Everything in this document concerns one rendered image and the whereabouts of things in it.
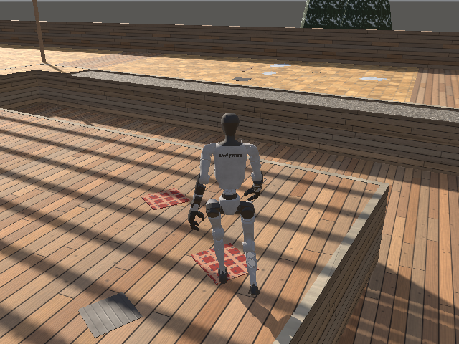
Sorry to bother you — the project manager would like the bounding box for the left robot forearm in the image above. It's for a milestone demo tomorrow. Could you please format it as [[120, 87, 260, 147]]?
[[190, 173, 206, 211]]

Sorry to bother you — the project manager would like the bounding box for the robot left hand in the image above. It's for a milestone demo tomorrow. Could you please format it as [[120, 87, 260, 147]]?
[[188, 209, 205, 231]]

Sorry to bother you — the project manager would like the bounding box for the humanoid robot torso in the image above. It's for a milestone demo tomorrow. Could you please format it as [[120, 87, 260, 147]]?
[[213, 140, 247, 215]]

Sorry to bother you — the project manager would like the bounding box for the left robot upper arm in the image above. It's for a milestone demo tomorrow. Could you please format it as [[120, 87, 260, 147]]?
[[199, 143, 216, 185]]

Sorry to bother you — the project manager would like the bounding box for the robot right hand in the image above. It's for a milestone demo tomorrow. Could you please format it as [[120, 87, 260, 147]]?
[[244, 186, 260, 201]]

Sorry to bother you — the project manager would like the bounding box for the right robot upper arm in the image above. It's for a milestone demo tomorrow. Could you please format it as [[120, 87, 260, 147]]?
[[245, 143, 262, 181]]

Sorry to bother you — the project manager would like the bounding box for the right robot forearm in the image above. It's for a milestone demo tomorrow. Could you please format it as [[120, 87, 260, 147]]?
[[253, 171, 263, 192]]

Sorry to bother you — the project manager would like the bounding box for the robot right shin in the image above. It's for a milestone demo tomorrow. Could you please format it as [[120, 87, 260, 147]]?
[[245, 241, 257, 286]]

